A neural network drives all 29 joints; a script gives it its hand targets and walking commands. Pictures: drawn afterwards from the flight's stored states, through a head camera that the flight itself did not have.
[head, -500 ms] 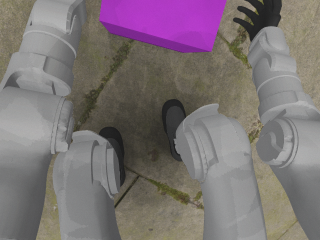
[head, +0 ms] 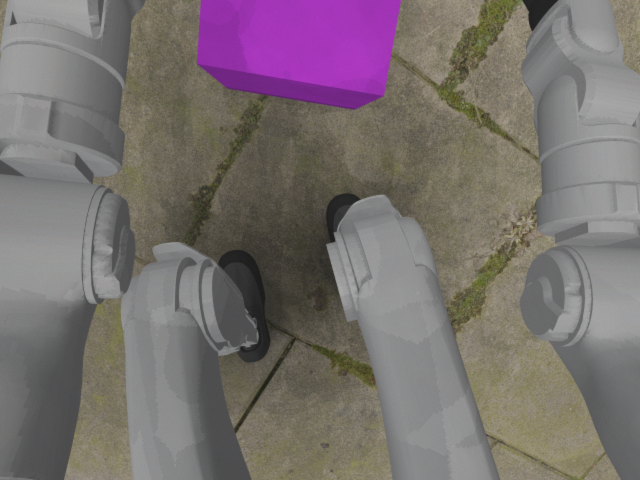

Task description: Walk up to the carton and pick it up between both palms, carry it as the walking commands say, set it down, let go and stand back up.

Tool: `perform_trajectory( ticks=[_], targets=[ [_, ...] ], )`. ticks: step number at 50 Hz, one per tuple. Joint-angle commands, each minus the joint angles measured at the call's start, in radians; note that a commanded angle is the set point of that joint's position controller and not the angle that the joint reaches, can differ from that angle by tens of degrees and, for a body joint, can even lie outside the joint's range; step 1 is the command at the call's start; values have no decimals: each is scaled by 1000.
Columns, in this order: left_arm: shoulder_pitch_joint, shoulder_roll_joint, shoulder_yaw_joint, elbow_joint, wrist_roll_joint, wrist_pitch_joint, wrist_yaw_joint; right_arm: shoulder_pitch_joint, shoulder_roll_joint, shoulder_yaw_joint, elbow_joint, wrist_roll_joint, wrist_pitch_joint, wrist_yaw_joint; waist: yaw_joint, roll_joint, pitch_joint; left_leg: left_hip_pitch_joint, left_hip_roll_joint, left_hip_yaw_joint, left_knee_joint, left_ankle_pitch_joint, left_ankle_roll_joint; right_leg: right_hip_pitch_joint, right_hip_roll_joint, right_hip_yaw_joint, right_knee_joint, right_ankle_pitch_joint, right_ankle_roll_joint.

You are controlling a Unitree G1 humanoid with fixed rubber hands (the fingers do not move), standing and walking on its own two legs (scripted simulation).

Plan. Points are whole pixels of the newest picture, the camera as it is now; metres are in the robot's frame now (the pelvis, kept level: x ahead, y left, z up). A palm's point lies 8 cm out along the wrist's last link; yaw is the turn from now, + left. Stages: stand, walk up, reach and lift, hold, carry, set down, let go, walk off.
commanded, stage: set down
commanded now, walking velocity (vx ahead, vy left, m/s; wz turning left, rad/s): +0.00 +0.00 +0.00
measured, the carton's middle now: (302, 6) +0.57 -0.10 -0.33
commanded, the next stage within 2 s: let go in 0.94 s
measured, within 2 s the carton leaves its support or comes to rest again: neither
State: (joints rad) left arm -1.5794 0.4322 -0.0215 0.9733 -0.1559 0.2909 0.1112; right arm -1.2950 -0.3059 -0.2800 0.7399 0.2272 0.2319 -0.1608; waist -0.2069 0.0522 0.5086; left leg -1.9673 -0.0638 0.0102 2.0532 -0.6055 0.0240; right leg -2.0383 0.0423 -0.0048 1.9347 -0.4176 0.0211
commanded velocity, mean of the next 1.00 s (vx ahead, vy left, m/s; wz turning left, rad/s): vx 0.00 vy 0.00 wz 0.00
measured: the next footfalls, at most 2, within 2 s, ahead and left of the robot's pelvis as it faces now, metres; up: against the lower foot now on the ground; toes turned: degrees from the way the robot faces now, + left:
none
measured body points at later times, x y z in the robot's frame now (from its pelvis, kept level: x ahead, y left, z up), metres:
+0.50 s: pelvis +0.04 -0.02 +0.13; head +0.37 -0.05 +0.43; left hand +0.62 +0.06 +0.01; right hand +0.50 -0.31 +0.01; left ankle +0.11 +0.10 -0.40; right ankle +0.16 -0.12 -0.40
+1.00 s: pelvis +0.06 -0.02 +0.23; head +0.35 -0.03 +0.57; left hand +0.61 +0.08 +0.12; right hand +0.49 -0.29 +0.13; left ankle +0.11 +0.10 -0.40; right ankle +0.16 -0.12 -0.40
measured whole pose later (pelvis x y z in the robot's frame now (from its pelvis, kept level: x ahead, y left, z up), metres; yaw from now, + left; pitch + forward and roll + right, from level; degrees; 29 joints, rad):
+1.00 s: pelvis +0.06 -0.02 +0.23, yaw +3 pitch +40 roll -1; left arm -1.18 0.30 0.19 1.00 0.10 0.21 0.00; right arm -0.93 -0.10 -0.45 0.75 -0.02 0.16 -0.06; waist -0.23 0.07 0.01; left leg -1.43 -0.08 -0.09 1.09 -0.35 -0.01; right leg -1.46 0.02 -0.03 1.01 -0.24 -0.02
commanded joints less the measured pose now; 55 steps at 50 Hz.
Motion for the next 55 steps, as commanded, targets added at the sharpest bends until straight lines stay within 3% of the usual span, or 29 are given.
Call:
perform_trajectory(
  ticks=[1, 3, 5, 6, 9, 12, 13, 14, 18, 19, 21, 22, 23, 27, 30, 31, 33, 36, 39, 40, 41, 42, 43, 44, 47, 49, 51, 53, 55],
  targets=[
    [-345, 118, 52, -175, 54, -31, -12, -239, -62, -7, -87, 2, -1, 32, -27, 19, -1731, 512, -40, -32, -279, 145, 0, 713, 15, -84, -178, 269, 26],
    [-307, 141, 93, -116, 58, -29, -28, -266, -82, 17, -129, 3, -8, 37, -31, -35, -1653, 429, -39, -21, -309, 88, 15, 771, 29, -54, -240, 224, 26],
    [-280, 123, 71, -100, 70, -29, -48, -111, -65, -10, 30, -30, 6, 24, -62, 58, -1596, 387, -33, -2, -312, 86, -9, 810, 14, -9, -265, 256, 34],
    [-233, 85, 89, -129, 67, -43, -50, -129, -78, -45, -72, -77, -20, 16, -78, -35, -1669, 336, -61, -9, -332, 120, -4, 856, 35, -46, -261, 343, 28],
    [-162, 44, 71, -115, 66, -55, -80, -163, -52, -41, -160, -66, -29, 18, -38, 94, -1741, 421, -64, 6, -382, 178, -12, 906, 30, -4, -330, 399, 31],
    [-142, 43, 86, -267, 111, -67, -68, -25, -86, -126, -186, -128, -45, 7, -109, 135, -1886, 518, -74, 14, -416, 268, -46, 958, 38, -39, -367, 514, 25],
    [-140, 36, 112, -320, 102, -70, -64, 16, -61, -99, -177, -137, -45, 12, -113, 47, -1789, 415, -76, 6, -435, 244, -34, 1005, 44, -35, -379, 535, 30],
    [-127, 78, 104, -288, 125, -60, -73, -9, -75, -96, -264, -104, -40, 20, -92, 142, -1840, 504, -75, 8, -443, 252, -29, 998, 46, -14, -408, 538, 24],
    [-131, 102, 122, -388, 141, -17, -45, 26, -81, -106, -323, -145, -4, 17, -99, 123, -1857, 673, -84, -9, -538, 266, -42, 977, 45, -68, -479, 475, 33],
    [-130, 12, 41, -342, 96, 2, -57, 27, -103, -136, -247, -120, -3, 32, -161, 224, -1730, 677, -70, -18, -571, 280, -54, 899, 28, -84, -492, 499, 25],
    [-38, 29, 72, -335, 98, 20, -60, 71, -9, -50, -321, -109, 32, 44, -78, 135, -1870, 798, -85, -47, -610, 331, -37, 1038, 32, -68, -530, 527, 31],
    [-60, -10, 41, -352, 40, 15, -74, 50, -26, -61, -382, -88, 19, 44, -153, 116, -1882, 786, -84, -21, -603, 347, -34, 1080, 46, -75, -550, 562, 25],
    [-71, 20, 57, -330, 90, 19, -74, 29, 37, -29, -358, -53, 38, 51, -78, 171, -1766, 742, -91, -4, -617, 306, -29, 1029, 28, -41, -566, 513, 39],
    [71, 17, 194, -158, 199, -21, -84, 182, 70, -91, -99, -150, 1, 91, -53, 17, -1486, 556, -68, -41, -738, 312, -23, 1020, 24, -45, -624, 581, 43],
    [84, 35, 203, -186, 216, -80, -91, 148, 123, -82, -151, -129, -34, 92, 11, 40, -1604, 591, -89, -13, -790, 369, -24, 1178, 26, -19, -650, 690, 56],
    [46, 14, 200, -136, 191, -67, -95, 78, 75, -97, -225, -127, -42, 82, -53, -49, -1653, 546, -83, -16, -783, 269, -22, 1237, 20, -13, -684, 595, 60],
    [13, 34, 208, -271, 217, -73, -92, 70, 57, -102, -359, -142, -45, 65, -31, -49, -1827, 629, -97, 8, -818, 328, -24, 1391, 25, 8, -741, 662, 48],
    [11, 27, 188, -224, 236, -62, -103, 112, 40, -115, -264, -180, -33, 56, -11, 126, -1682, 661, -83, -5, -895, 261, -55, 1371, -2, 45, -813, 575, 44],
    [72, -50, 160, -196, 176, -61, -102, 223, 30, -166, -243, -236, -51, 46, -158, 14, -1611, 727, -81, -27, -945, 280, -37, 1406, 17, 13, -875, 594, 46],
    [82, -54, 190, -17, 209, -53, -105, 256, 49, -177, 3, -278, -44, 62, -93, 69, -1317, 666, -60, -44, -1015, 196, -52, 1142, 0, -35, -892, 450, 38],
    [59, -53, 150, -226, 168, -65, -117, 129, 73, -155, -269, -227, -58, 58, -102, 22, -1662, 869, -75, -50, -1032, 279, -37, 1355, 22, -41, -920, 509, 53],
    [91, -55, 155, 3, 223, -52, -133, 155, 77, -155, -107, -226, -53, 68, -64, 159, -1332, 758, -54, -41, -1040, 161, -44, 1141, -18, -11, -954, 359, 29],
    [89, -84, 185, -20, 209, -93, -130, 209, 151, -168, -46, -248, -80, 85, -111, -15, -1221, 686, -42, -54, -1067, 199, -18, 1159, -1, -46, -959, 415, 41],
    [28, -93, 173, -91, 197, -94, -135, 98, 93, -132, -164, -226, -84, 89, -93, 133, -1348, 774, -57, -46, -1044, 173, -38, 1157, -8, -37, -965, 345, 28],
    [-7, -55, 251, -210, 284, -141, -101, 133, 116, -172, -150, -285, -120, 105, -100, 70, -1400, 786, -56, -47, -1050, 292, -39, 1247, -7, -53, -966, 523, 41],
    [261, -41, 314, -142, 373, -139, -69, 325, 121, -162, -78, -317, -128, 136, -33, 37, -1492, 852, -35, -67, -1067, 434, -56, 1286, -16, -45, -967, 590, 33],
    [369, -180, 210, -88, 307, -129, -63, 367, 95, -165, -129, -303, -143, 152, -53, 127, -1559, 1030, -27, -78, -1082, 455, -70, 1292, -1, -64, -972, 553, 14],
    [543, -137, 232, -385, 382, -144, -21, 667, 47, -197, -277, -342, -142, 164, -64, 191, -1959, 1269, -31, -96, -1066, 715, -97, 1502, 8, -42, -942, 813, 8],
    [433, -187, 225, -488, 349, -142, 26, 483, -25, -120, -324, -266, -150, 206, -14, 168, -1828, 1250, -23, -71, -1069, 689, -90, 1377, 9, -42, -956, 725, -8]
  ],
)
